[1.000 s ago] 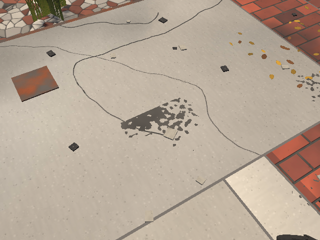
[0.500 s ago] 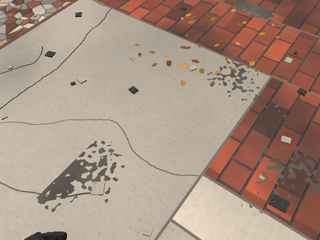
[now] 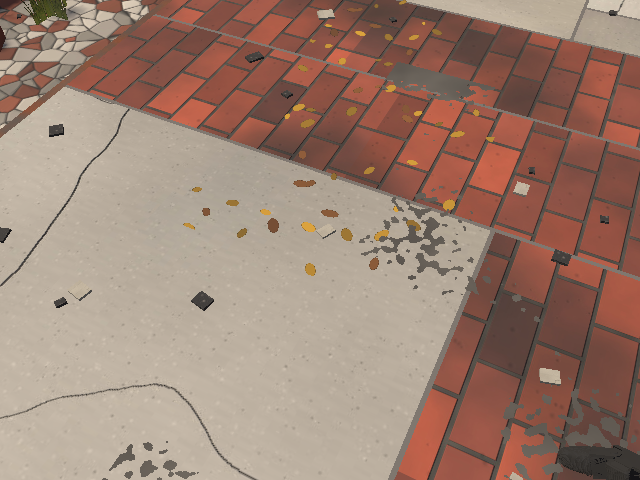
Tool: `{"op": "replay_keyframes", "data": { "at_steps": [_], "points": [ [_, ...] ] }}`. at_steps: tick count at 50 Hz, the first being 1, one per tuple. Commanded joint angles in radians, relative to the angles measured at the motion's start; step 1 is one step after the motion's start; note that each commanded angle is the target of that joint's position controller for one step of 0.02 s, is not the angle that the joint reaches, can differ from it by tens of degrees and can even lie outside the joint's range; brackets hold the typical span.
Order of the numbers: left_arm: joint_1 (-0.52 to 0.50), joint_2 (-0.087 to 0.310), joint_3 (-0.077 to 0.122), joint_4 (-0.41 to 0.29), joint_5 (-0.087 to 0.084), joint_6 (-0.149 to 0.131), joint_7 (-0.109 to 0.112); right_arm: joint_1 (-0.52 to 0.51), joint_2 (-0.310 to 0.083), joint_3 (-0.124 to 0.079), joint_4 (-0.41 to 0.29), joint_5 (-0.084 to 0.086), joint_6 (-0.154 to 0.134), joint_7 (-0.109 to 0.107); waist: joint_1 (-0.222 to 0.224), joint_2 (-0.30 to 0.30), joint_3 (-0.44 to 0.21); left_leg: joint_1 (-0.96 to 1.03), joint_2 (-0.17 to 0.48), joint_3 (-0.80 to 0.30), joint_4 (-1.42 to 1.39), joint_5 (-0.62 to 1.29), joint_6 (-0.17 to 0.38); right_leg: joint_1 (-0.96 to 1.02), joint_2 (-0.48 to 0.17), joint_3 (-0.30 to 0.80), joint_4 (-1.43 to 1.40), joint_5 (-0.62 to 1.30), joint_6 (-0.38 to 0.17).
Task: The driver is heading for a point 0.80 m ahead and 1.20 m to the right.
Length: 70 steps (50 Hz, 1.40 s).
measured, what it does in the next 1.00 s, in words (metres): walks ahead, turning right: right foot, then left foot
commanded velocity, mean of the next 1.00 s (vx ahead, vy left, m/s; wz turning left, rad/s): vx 0.10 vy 0.00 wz -0.55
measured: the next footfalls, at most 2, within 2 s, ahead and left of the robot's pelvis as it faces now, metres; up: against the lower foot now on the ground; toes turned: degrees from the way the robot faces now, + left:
right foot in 0.46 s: +0.21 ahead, -0.14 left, +0.00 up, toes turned -17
left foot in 0.88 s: +0.28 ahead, +0.08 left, +0.00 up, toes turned -33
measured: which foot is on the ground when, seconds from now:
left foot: down 0.00-0.48, up 0.50-0.86, down 0.88-1.00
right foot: up 0.00-0.44, down 0.46-0.90, up 0.92-1.00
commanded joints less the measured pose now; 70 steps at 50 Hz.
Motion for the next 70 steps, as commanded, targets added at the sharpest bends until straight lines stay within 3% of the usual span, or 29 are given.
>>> {"op": "replay_keyframes", "data": {
  "at_steps": [1, 3, 7, 13, 19, 22, 23, 24, 25, 26, 27, 28, 35, 40, 43, 44, 45, 46, 47, 48, 50, 54, 60, 64, 65, 66, 67, 68, 70],
  "points": [
    [0.128, 0.094, 0.000, -0.072, -0.015, -0.021, 0.008, 0.292, -0.198, -0.064, 0.002, 0.012, 0.001, 0.000, -0.112, 0.237, -0.302, 0.776, 0.454, -0.711, -0.146, 0.071, 0.276, -0.589, 0.001, 0.013, 0.626, -0.124, 0.043],
    [-0.038, 0.158, 0.023, -0.098, -0.007, -0.003, 0.015, 0.169, -0.117, -0.035, -0.032, 0.002, 0.018, -0.006, -0.108, 0.058, -0.131, 0.536, 0.383, -0.390, -0.132, 0.348, 0.212, -0.576, -0.065, -0.028, 0.653, -0.016, 0.066],
    [-0.031, 0.080, 0.022, -0.118, -0.010, 0.039, 0.012, 0.105, -0.105, -0.029, -0.005, -0.003, 0.030, -0.016, -0.041, 0.139, -0.066, 0.310, 0.279, -0.119, -0.198, 0.547, 0.195, -0.457, -0.121, -0.114, 0.479, 0.069, 0.088],
    [-0.131, 0.055, 0.011, -0.181, -0.002, 0.055, -0.005, 0.074, -0.165, -0.049, 0.007, 0.014, 0.073, -0.052, -0.062, 0.116, -0.097, 0.340, 0.306, 0.027, -0.256, 0.476, 0.213, -0.430, -0.152, -0.168, 0.226, 0.307, 0.098],
    [-0.242, 0.075, 0.021, -0.245, 0.001, 0.067, -0.041, 0.096, -0.206, -0.061, 0.024, 0.035, 0.108, -0.045, -0.096, 0.115, -0.043, 0.392, 0.334, 0.082, -0.197, 0.340, 0.180, -0.379, -0.134, -0.231, 0.025, 0.278, 0.051],
    [-0.201, 0.090, 0.035, -0.248, 0.001, 0.068, -0.051, 0.080, -0.209, -0.064, 0.024, 0.057, 0.119, -0.044, -0.054, 0.106, -0.054, 0.407, 0.323, 0.114, -0.046, 0.373, 0.123, -0.270, -0.093, -0.269, -0.160, 0.324, 0.000],
    [-0.133, 0.134, 0.055, -0.231, 0.007, 0.065, -0.040, 0.121, -0.186, -0.060, 0.038, 0.054, 0.118, -0.042, -0.028, 0.048, -0.096, 0.355, 0.262, 0.157, 0.102, 0.356, 0.069, -0.123, -0.074, -0.241, -0.255, 0.489, -0.039],
    [-0.053, 0.254, 0.085, -0.232, 0.015, 0.063, -0.015, 0.124, -0.143, -0.044, 0.009, 0.014, 0.111, -0.038, -0.015, -0.160, -0.173, 0.127, 0.171, 0.208, 0.384, 0.056, -0.012, 0.115, -0.268, 0.030, -0.244, 0.947, -0.130],
    [-0.069, 0.309, 0.085, -0.255, 0.036, 0.054, -0.014, 0.120, -0.101, -0.023, -0.037, -0.015, 0.106, -0.035, -0.042, -0.308, -0.250, -0.150, 0.016, 0.115, 0.642, -0.601, -0.069, 0.231, -0.474, 0.356, -0.248, 1.059, -0.357],
    [-0.077, 0.222, 0.062, -0.255, 0.027, 0.039, -0.025, 0.072, -0.154, -0.039, -0.019, 0.001, 0.110, -0.029, 0.005, -0.138, -0.277, -0.172, 0.047, -0.042, 0.743, -0.591, -0.068, 0.193, -0.444, 0.293, -0.264, 0.999, -0.345],
    [-0.124, 0.201, 0.052, -0.251, 0.020, 0.028, -0.025, 0.058, -0.160, -0.042, -0.029, 0.027, 0.114, -0.029, -0.022, -0.108, -0.211, -0.191, 0.065, -0.052, 0.744, -0.512, -0.054, 0.129, -0.390, 0.191, -0.269, 0.916, -0.288],
    [-0.171, 0.184, 0.049, -0.249, 0.007, 0.026, -0.022, 0.067, -0.150, -0.042, -0.014, 0.023, 0.118, -0.038, -0.047, -0.055, -0.167, -0.195, 0.083, -0.055, 0.687, -0.439, -0.053, 0.070, -0.331, 0.134, -0.281, 0.787, -0.229],
    [-0.233, 0.186, 0.046, -0.258, 0.012, 0.046, 0.007, 0.073, -0.115, -0.033, -0.023, 0.014, 0.135, -0.053, -0.073, -0.122, -0.146, -0.030, 0.035, -0.055, 0.389, -0.279, -0.097, -0.105, -0.241, 0.107, -0.305, 0.603, -0.196],
    [-0.238, 0.190, 0.047, -0.258, 0.012, 0.060, 0.004, 0.063, -0.127, -0.037, -0.042, 0.023, 0.125, -0.039, -0.051, -0.159, -0.135, 0.053, 0.006, -0.067, 0.215, -0.269, -0.078, -0.131, -0.233, 0.219, -0.289, 0.454, -0.180],
    [-0.269, 0.180, 0.042, -0.263, -0.003, 0.071, 0.005, 0.131, -0.125, -0.044, -0.033, 0.022, 0.111, -0.025, -0.093, -0.161, -0.127, 0.175, -0.002, -0.047, -0.022, -0.161, -0.040, -0.153, -0.196, 0.255, -0.234, 0.443, -0.134],
    [-0.256, 0.160, 0.036, -0.261, -0.007, 0.073, 0.008, 0.168, -0.151, -0.054, -0.024, 0.013, 0.109, -0.026, -0.102, -0.129, -0.128, 0.268, 0.052, -0.073, -0.114, -0.076, -0.012, -0.210, -0.154, 0.229, -0.186, 0.366, -0.089],
    [-0.211, 0.100, 0.021, -0.260, 0.002, 0.075, 0.009, 0.193, -0.225, -0.071, -0.031, -0.005, 0.115, -0.033, -0.073, 0.072, -0.141, 0.375, 0.273, -0.270, -0.180, -0.016, 0.066, -0.341, -0.048, 0.100, 0.025, 0.097, -0.024],
    [-0.221, 0.132, 0.033, -0.294, -0.001, 0.064, 0.010, 0.164, -0.273, -0.078, -0.033, -0.036, 0.119, -0.032, -0.051, 0.319, -0.061, 0.291, 0.442, -0.518, -0.246, 0.093, 0.237, -0.520, 0.071, -0.069, 0.232, -0.149, 0.027],
    [-0.192, 0.206, 0.055, -0.270, 0.010, 0.058, 0.009, 0.107, -0.222, -0.065, -0.070, -0.034, 0.111, -0.039, -0.046, 0.238, -0.050, 0.254, 0.460, -0.497, -0.243, 0.112, 0.281, -0.510, -0.001, -0.031, 0.425, -0.116, 0.057],
    [-0.170, 0.227, 0.068, -0.240, 0.001, 0.063, 0.005, 0.049, -0.169, -0.052, -0.083, -0.021, 0.111, -0.048, -0.025, 0.175, -0.036, 0.243, 0.393, -0.374, -0.220, 0.108, 0.234, -0.507, -0.011, -0.042, 0.497, -0.044, 0.070],
    [-0.147, 0.179, 0.062, -0.208, 0.002, 0.083, 0.011, 0.022, -0.139, -0.043, -0.094, 0.008, 0.115, -0.060, -0.030, 0.141, -0.013, 0.282, 0.306, -0.229, -0.197, 0.101, 0.177, -0.546, -0.025, -0.068, 0.576, 0.058, 0.108],
    [-0.246, 0.108, 0.033, -0.252, -0.012, 0.085, 0.000, 0.115, -0.153, -0.047, -0.083, 0.001, 0.136, -0.077, -0.100, 0.167, -0.027, 0.404, 0.289, -0.112, -0.197, 0.188, 0.200, -0.572, -0.066, -0.149, 0.432, 0.115, 0.149],
    [-0.260, 0.098, 0.020, -0.276, -0.005, 0.087, -0.025, 0.114, -0.224, -0.077, -0.083, 0.020, 0.149, -0.057, -0.115, 0.206, -0.071, 0.389, 0.341, -0.029, -0.173, 0.260, 0.201, -0.353, -0.100, -0.245, 0.122, 0.095, 0.124],
    [-0.171, 0.110, 0.038, -0.248, -0.006, 0.095, -0.036, 0.097, -0.216, -0.078, -0.071, 0.055, 0.141, -0.048, -0.053, 0.177, -0.080, 0.337, 0.333, 0.035, -0.045, 0.205, 0.121, -0.149, -0.064, -0.287, -0.202, 0.292, 0.039],
    [-0.127, 0.148, 0.054, -0.234, -0.004, 0.094, -0.027, 0.156, -0.174, -0.067, -0.047, 0.048, 0.136, -0.043, -0.044, 0.082, -0.101, 0.238, 0.287, 0.100, 0.076, 0.093, 0.050, 0.001, -0.075, -0.226, -0.288, 0.440, -0.001],
    [-0.082, 0.273, 0.083, -0.246, -0.002, 0.089, -0.009, 0.158, -0.104, -0.043, -0.079, -0.008, 0.133, -0.037, -0.057, -0.227, -0.124, -0.048, 0.167, 0.182, 0.392, -0.369, -0.052, 0.202, -0.326, 0.120, -0.286, 0.846, -0.101],
    [-0.107, 0.294, 0.076, -0.267, 0.033, 0.065, -0.017, 0.070, -0.114, -0.043, -0.127, -0.011, 0.129, -0.047, -0.024, -0.284, -0.147, -0.212, 0.054, 0.053, 0.609, -0.600, -0.090, 0.127, -0.479, 0.319, -0.289, 0.908, -0.310],
    [-0.109, 0.241, 0.062, -0.259, 0.038, 0.043, -0.026, 0.026, -0.161, -0.057, -0.128, 0.009, 0.131, -0.053, 0.007, -0.167, -0.148, -0.217, 0.075, -0.029, 0.702, -0.561, -0.084, 0.101, -0.433, 0.250, -0.308, 0.834, -0.310],
    [-0.193, 0.190, 0.045, -0.245, 0.012, 0.030, -0.017, 0.047, -0.164, -0.064, -0.106, 0.014, 0.136, -0.064, -0.047, -0.102, -0.092, -0.217, 0.098, -0.058, 0.664, -0.402, -0.070, 0.047, -0.320, 0.123, -0.304, 0.689, -0.201]
  ]
}}
Velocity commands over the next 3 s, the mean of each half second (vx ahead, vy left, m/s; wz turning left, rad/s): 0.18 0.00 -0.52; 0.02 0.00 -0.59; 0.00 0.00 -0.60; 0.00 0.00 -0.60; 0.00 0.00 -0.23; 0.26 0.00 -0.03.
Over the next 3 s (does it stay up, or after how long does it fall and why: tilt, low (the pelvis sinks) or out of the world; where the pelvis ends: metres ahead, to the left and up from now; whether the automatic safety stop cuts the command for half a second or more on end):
stays up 0.15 -0.13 0.02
